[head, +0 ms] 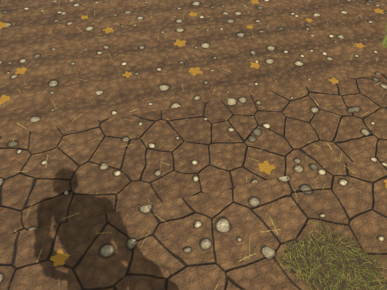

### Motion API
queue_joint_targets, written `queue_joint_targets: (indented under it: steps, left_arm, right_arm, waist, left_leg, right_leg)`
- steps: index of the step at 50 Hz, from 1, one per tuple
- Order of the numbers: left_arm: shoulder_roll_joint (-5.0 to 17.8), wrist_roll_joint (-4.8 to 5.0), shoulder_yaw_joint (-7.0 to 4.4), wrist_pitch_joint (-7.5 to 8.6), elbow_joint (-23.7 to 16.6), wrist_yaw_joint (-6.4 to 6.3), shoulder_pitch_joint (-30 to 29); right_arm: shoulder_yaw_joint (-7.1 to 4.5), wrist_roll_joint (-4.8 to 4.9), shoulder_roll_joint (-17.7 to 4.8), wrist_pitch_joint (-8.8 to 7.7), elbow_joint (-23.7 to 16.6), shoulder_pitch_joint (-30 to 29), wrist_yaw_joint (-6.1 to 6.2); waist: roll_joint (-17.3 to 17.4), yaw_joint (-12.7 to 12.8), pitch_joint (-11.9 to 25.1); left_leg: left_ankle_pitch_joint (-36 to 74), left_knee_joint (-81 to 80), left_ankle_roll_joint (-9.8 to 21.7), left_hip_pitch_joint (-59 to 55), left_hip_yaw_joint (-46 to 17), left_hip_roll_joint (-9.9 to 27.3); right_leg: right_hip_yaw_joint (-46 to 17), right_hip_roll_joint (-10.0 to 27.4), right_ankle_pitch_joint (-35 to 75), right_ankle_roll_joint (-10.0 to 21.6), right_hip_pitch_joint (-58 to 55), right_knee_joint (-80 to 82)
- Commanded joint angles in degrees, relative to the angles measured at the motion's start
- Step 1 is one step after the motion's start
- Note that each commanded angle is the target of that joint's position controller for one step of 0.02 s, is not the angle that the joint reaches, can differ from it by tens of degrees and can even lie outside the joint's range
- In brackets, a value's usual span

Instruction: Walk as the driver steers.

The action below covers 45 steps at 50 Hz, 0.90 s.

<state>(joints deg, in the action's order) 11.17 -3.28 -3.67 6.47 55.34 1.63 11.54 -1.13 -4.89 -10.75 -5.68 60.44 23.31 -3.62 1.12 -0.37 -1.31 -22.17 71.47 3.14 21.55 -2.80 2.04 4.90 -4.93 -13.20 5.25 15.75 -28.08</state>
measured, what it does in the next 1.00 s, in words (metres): goes down: left foot 0.17 m lower, then right foot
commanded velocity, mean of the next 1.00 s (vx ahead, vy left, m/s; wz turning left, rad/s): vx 0.33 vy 0.00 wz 0.00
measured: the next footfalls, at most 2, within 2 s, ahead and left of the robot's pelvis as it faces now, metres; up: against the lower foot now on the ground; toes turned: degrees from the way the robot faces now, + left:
left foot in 0.40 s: +0.43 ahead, +0.18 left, -0.17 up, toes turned +4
right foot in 0.74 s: +0.61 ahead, -0.04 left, -0.17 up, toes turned -3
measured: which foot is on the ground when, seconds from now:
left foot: up 0.00-0.38, down 0.40-1.00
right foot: down 0.00-0.42, up 0.44-0.72, down 0.74-1.00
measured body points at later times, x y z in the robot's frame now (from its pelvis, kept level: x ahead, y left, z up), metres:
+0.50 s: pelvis +0.34 +0.08 -0.16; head +0.36 +0.09 +0.29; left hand +0.19 +0.26 -0.30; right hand +0.47 -0.15 -0.29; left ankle +0.38 +0.18 -0.90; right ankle +0.14 -0.07 -0.62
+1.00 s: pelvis +0.48 +0.06 -0.17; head +0.50 +0.06 +0.28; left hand +0.67 +0.29 -0.28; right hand +0.54 -0.19 -0.31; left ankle +0.39 +0.18 -0.90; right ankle +0.57 -0.03 -0.90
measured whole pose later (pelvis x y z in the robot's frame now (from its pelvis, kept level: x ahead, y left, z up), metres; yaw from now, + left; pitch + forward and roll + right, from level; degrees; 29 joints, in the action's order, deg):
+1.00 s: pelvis +0.48 +0.06 -0.17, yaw +0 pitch +1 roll +1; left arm 13.9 0.1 -1.4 4.9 51.9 4.9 0.6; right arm -4.4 -0.1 -12.6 -4.6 51.9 14.2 -4.4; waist -0.8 -2.7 -1.1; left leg -24.9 30.7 -0.3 6.9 5.0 0.7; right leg 2.7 0.6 -9.1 2.4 25.5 -33.2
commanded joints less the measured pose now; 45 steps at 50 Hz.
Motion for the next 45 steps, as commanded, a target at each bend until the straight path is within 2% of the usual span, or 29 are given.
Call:
queue_joint_targets:
  steps: [1,3,4,5,6,7,9,13,15,18,19,20,21,22,23,24,25,27,28,29,30,32,34,36,38,39,40,42,45]
  left_arm:
    - [-2.6,0.49,1.08,0.87,-0.2,0.04,3.8]
    - [0.8,0.18,0.27,1.33,1.1,0.49,6.8]
    - [1.0,-1.25,0.19,1.40,1.5,0.48,7.5]
    - [1.1,-1.68,0.34,1.53,1.7,0.81,8.6]
    - [-1.3,-1.61,1.48,2.59,2.3,-0.44,11.3]
    - [-0.6,-1.00,1.57,2.78,2.6,-0.89,12.0]
    - [-0.2,-2.29,2.44,2.26,3.8,0.03,15.8]
    - [-1.8,-0.93,4.17,2.27,6.1,-0.78,27.9]
    - [-0.6,-0.08,4.35,0.98,7.4,-2.33,33.3]
    - [1.8,1.21,4.01,-1.23,7.7,-2.50,33.4]
    - [3.0,0.73,3.82,-1.90,7.4,-1.74,31.4]
    - [4.1,-1.14,3.81,-2.62,8.0,0.16,30.6]
    - [-3.7,-1.91,5.25,-2.91,10.0,3.44,42.2]
    - [-0.8,-0.68,4.88,-2.47,7.3,5.04,37.7]
    - [3.5,0.93,2.85,-1.89,3.2,5.11,24.7]
    - [2.9,1.58,3.00,-0.81,-1.5,4.56,18.4]
    - [4.6,1.38,2.00,-0.11,-3.3,3.10,13.2]
    - [-3.7,0.19,4.46,0.14,-5.0,0.17,11.0]
    - [-5.5,-1.09,4.65,-0.32,-4.1,0.09,12.6]
    - [-4.3,-1.18,4.06,-0.48,-2.4,1.10,13.5]
    - [-3.8,-0.37,3.79,-0.98,-1.9,2.14,13.6]
    - [-0.8,0.91,3.41,-1.92,-3.0,3.04,10.7]
    - [2.5,1.24,2.85,-1.95,-3.1,2.45,10.7]
    - [5.6,1.19,1.56,-0.91,-3.2,1.75,8.4]
    - [12.6,2.58,-0.33,0.53,-5.3,1.18,1.9]
    - [10.9,4.36,1.14,0.80,-7.5,2.33,-4.5]
    - [7.7,4.38,1.97,0.26,-7.3,3.22,-6.2]
    - [10.2,4.50,1.15,-0.72,-6.7,4.23,-8.9]
    - [10.7,3.48,0.55,-1.17,-6.0,3.57,-8.9]
  right_arm:
    - [0.34,-1.01,1.7,0.79,-4.6,-1.1,1.50]
    - [0.22,-1.31,0.8,1.87,-6.5,-4.2,1.05]
    - [0.84,-2.38,2.0,1.88,-6.1,-2.5,-0.04]
    - [1.09,-2.27,2.4,1.81,-6.9,-3.2,-0.79]
    - [1.17,-2.69,1.9,1.04,-9.6,-9.2,-0.74]
    - [1.27,-1.83,0.4,0.37,-10.8,-12.9,-0.41]
    - [1.25,-0.65,-0.9,1.39,-12.5,-15.5,0.06]
    - [1.11,-2.21,-3.3,2.95,-17.0,-26.2,0.67]
    - [1.33,-1.40,-3.3,2.61,-17.6,-30.8,0.36]
    - [0.59,-0.83,-5.6,1.86,-13.9,-27.5,0.55]
    - [-0.72,-0.47,-8.3,1.40,-11.2,-20.2,1.07]
    - [-2.83,0.29,-11.7,0.33,-6.4,-3.3,1.62]
    - [-4.12,1.60,-15.3,0.56,-2.6,16.5,1.08]
    - [-4.51,0.73,-15.6,1.30,-2.1,20.5,-0.55]
    - [-4.51,-1.33,-14.6,2.04,0.2,22.0,-0.37]
    - [-5.04,0.67,-17.2,2.30,-2.4,12.1,-0.13]
    - [-3.85,1.65,-12.9,2.05,-5.2,3.4,0.06]
    - [-1.28,-0.02,-5.8,0.59,-7.7,-5.6,0.55]
    - [-1.43,0.76,-5.1,-0.79,-8.2,-6.2,1.65]
    - [-1.19,2.23,-4.7,-1.75,-8.7,-7.5,2.18]
    - [-1.73,3.26,-7.6,-2.18,-9.8,-10.6,2.01]
    - [-2.62,3.28,-10.0,-2.48,-9.8,-10.9,0.69]
    - [-3.80,3.32,-11.9,-2.25,-10.7,-12.9,-0.96]
    - [-3.68,3.61,-10.4,-1.39,-10.2,-12.6,-2.22]
    - [-3.31,5.06,-6.8,-0.65,-9.0,-3.1,-2.49]
    - [-2.17,5.37,-2.6,-0.21,-6.6,9.9,-1.94]
    - [-2.73,5.30,-4.6,0.48,-6.6,9.3,-1.01]
    - [-4.59,4.66,-9.4,1.73,-9.0,1.7,-0.13]
    - [-4.20,4.95,-6.7,1.25,-9.4,-1.6,-0.47]
  waist:
    - [-2.0,-1.4,-2.4]
    - [-2.1,-0.7,-2.4]
    - [-2.2,-1.3,-2.6]
    - [-2.3,-1.2,-2.4]
    - [-2.1,1.2,-2.4]
    - [-0.7,2.7,-0.7]
    - [-2.9,3.1,-2.6]
    - [-1.1,7.6,-8.1]
    - [-1.4,11.0,-9.4]
    - [-0.2,9.5,-8.9]
    - [1.9,5.2,-6.5]
    - [4.7,-2.8,-1.4]
    - [15.5,-4.7,22.7]
    - [15.7,-9.2,32.1]
    - [7.0,-11.2,19.4]
    - [6.9,-7.4,13.9]
    - [1.4,-5.2,7.0]
    - [-3.0,2.8,0.2]
    - [0.0,3.9,-0.5]
    - [-1.4,4.4,-1.3]
    - [-0.1,5.2,-0.5]
    - [2.4,5.4,1.2]
    - [0.6,6.3,1.4]
    - [-1.2,6.5,2.8]
    - [-7.0,1.0,6.8]
    - [-10.7,-5.5,15.4]
    - [-8.8,-5.1,14.3]
    - [-6.7,-3.7,7.9]
    - [-3.7,-1.9,6.3]
  left_leg:
    - [1.4,-5.6,1.7,9.8,-3.0,5.9]
    - [6.0,-15.3,0.6,9.4,0.2,5.5]
    - [18.3,-13.6,1.4,7.0,0.5,4.9]
    - [24.2,-14.9,1.3,5.8,1.9,4.0]
    - [36.1,-22.6,1.3,15.1,-3.2,6.5]
    - [48.2,-33.9,1.5,11.8,-2.8,6.5]
    - [54.9,-34.0,0.6,2.9,-0.1,5.7]
    - [45.2,-42.8,-1.0,14.2,-0.7,7.1]
    - [46.6,-49.9,-1.0,16.7,-0.4,8.0]
    - [48.2,-57.7,-0.9,3.0,1.6,7.7]
    - [50.0,-60.2,-0.3,-7.1,4.0,6.7]
    - [56.3,-58.1,2.0,-29.6,6.3,6.4]
    - [86.1,-31.7,14.9,-69.5,0.2,15.4]
    - [85.9,-28.8,22.9,-77.6,-10.8,23.5]
    - [76.2,-33.0,17.6,-67.5,-9.9,20.5]
    - [54.2,-40.7,18.3,-55.8,-13.7,22.6]
    - [48.2,-45.9,18.3,-38.7,-12.0,22.9]
    - [59.6,-52.4,17.4,-8.6,-7.6,22.4]
    - [57.4,-55.8,16.8,-4.2,-3.0,16.9]
    - [51.9,-58.4,14.9,0.1,1.7,12.3]
    - [51.0,-58.3,12.9,3.3,5.5,8.6]
    - [55.6,-57.7,12.0,3.5,1.9,10.2]
    - [53.1,-54.5,11.4,-1.4,-0.2,12.0]
    - [47.9,-48.5,9.1,-3.1,0.6,9.8]
    - [32.4,-42.4,2.1,-5.4,6.0,1.3]
    - [14.0,-42.2,-3.1,-6.1,6.3,-0.8]
    - [3.5,-42.4,-5.5,-7.3,7.5,-1.4]
    - [1.2,-44.0,-5.5,-6.5,7.3,-1.1]
    - [2.8,-46.0,-3.4,-4.9,6.2,0.0]
  right_leg:
    - [-18.4,18.6,17.5,13.6,-1.1,17.8]
    - [-12.7,14.6,12.7,11.7,2.4,18.0]
    - [-9.9,12.2,11.8,9.8,6.9,14.2]
    - [-8.3,11.5,12.4,9.7,10.6,12.2]
    - [-10.4,11.8,9.2,9.2,3.5,8.9]
    - [-7.8,8.8,4.9,7.5,4.9,4.6]
    - [-9.1,9.6,0.9,8.1,13.3,2.6]
    - [-16.9,14.3,-5.9,7.9,-2.1,-6.5]
    - [-19.5,14.5,-8.2,6.5,-9.0,-10.8]
    - [-19.3,12.9,-5.5,3.3,-7.1,-16.3]
    - [-16.5,11.2,-0.4,1.7,-5.2,-23.8]
    - [-12.2,8.0,3.1,-1.9,5.4,-38.5]
    - [-6.6,2.3,-17.6,-6.8,21.2,-63.5]
    - [-8.0,-0.1,-39.0,-7.6,30.0,-85.6]
    - [-7.8,0.5,-37.6,-7.4,41.8,-91.0]
    - [-4.8,4.6,-33.1,-7.0,49.2,-88.5]
    - [-4.5,8.7,-28.0,-6.4,46.2,-81.5]
    - [-10.5,15.1,-16.4,-5.3,26.9,-59.7]
    - [-8.0,14.6,-9.4,-4.2,21.9,-49.3]
    - [-6.4,14.4,3.3,-4.4,16.9,-33.2]
    - [-3.5,12.5,10.3,-4.9,9.6,-23.0]
    - [-4.6,10.5,13.1,-6.2,3.5,-16.6]
    - [-7.3,9.9,17.0,-6.4,3.0,-9.6]
    - [-6.0,9.1,21.1,-4.6,-1.4,-5.9]
    - [-7.4,12.3,47.8,3.1,-9.1,-0.7]
    - [-16.8,20.6,51.6,10.8,-17.1,-0.3]
    - [-18.3,20.8,41.2,10.3,-14.9,-0.2]
    - [-15.5,16.1,22.9,4.6,-6.9,1.0]
    - [-13.2,14.1,17.2,2.9,-6.3,0.2]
